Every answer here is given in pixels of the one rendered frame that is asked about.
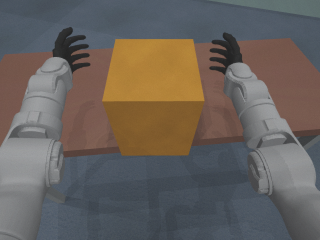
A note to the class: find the right robot hand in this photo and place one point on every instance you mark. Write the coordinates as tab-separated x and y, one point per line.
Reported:
232	53

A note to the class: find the robot right forearm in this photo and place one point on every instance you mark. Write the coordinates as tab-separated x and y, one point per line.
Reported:
260	120

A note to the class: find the robot right upper arm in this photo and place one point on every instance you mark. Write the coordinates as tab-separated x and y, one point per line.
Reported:
284	173

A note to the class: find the table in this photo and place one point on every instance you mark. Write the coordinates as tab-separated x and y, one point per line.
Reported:
291	79

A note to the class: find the robot left forearm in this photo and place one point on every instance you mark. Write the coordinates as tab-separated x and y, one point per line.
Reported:
43	104

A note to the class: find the left robot hand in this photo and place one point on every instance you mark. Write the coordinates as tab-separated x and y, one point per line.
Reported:
62	49

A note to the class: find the robot left upper arm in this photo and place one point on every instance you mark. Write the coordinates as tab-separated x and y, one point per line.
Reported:
28	167

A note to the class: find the carton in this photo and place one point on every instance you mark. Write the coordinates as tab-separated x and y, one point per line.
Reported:
153	96

